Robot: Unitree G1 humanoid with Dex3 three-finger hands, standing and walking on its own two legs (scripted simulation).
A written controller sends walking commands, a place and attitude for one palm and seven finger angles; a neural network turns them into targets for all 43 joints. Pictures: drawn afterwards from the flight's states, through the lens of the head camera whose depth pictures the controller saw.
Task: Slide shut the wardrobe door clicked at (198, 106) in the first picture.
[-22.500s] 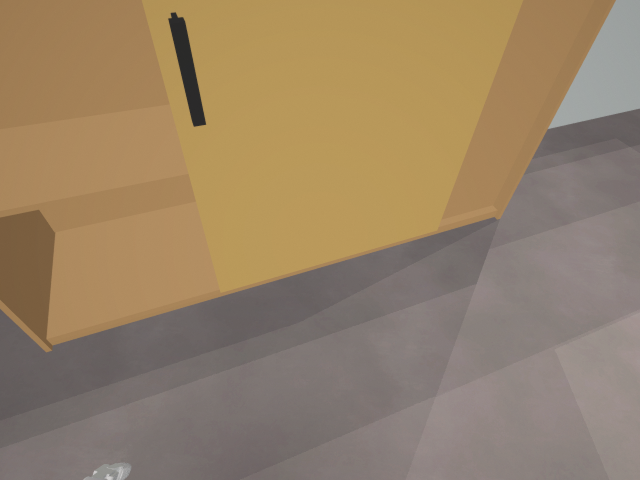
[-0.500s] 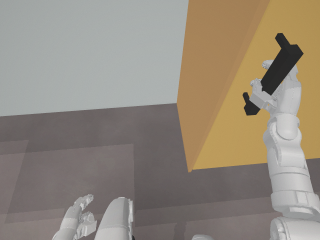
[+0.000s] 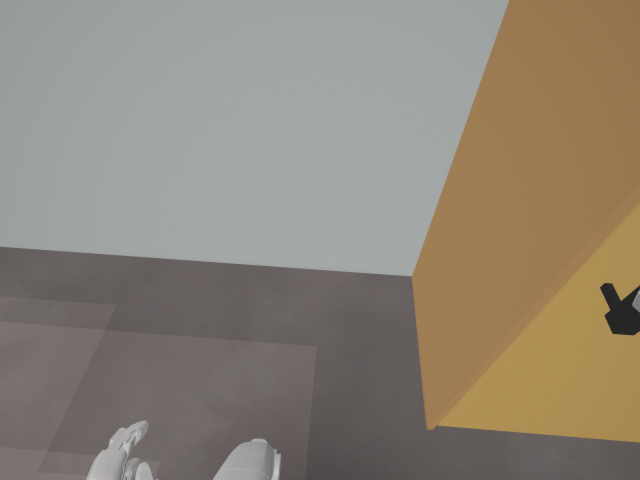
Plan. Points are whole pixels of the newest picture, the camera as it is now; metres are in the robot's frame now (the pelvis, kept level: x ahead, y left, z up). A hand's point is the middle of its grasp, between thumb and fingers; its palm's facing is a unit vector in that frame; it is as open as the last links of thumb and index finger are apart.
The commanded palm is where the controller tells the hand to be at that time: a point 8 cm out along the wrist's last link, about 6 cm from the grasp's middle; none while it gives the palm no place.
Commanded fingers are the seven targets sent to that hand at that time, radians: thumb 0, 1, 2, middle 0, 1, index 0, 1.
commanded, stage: stop walking and hold the door there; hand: right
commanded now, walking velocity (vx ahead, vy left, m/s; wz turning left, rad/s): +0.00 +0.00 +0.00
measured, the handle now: out of the picture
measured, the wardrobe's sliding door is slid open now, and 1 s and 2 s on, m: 0.00 0.00 0.00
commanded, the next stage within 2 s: none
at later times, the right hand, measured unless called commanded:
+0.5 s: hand out of the picture +0.31 -0.35 +0.12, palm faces +0.59 +0.74 -0.31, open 6.9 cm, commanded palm +0.26 -0.37 +0.11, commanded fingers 0.00 -0.90 -0.90 0.45 1.40 0.45 1.40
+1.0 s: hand out of the picture +0.30 -0.36 +0.11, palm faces +0.47 +0.83 -0.28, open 6.5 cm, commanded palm +0.26 -0.38 +0.11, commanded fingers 0.00 -0.90 -0.90 0.45 1.40 0.45 1.40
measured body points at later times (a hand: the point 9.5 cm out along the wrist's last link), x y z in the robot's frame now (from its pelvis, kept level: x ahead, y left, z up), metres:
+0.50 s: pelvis +0.00 +0.00 +0.02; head -0.03 +0.00 +0.47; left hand +0.13 +0.28 -0.07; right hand +0.27 -0.39 +0.14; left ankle +0.03 +0.11 -0.73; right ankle +0.01 -0.10 -0.73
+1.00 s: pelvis -0.05 -0.06 +0.00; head -0.03 -0.05 +0.45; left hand +0.10 +0.23 -0.10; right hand +0.27 -0.40 +0.13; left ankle +0.03 +0.11 -0.72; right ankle -0.02 -0.18 -0.73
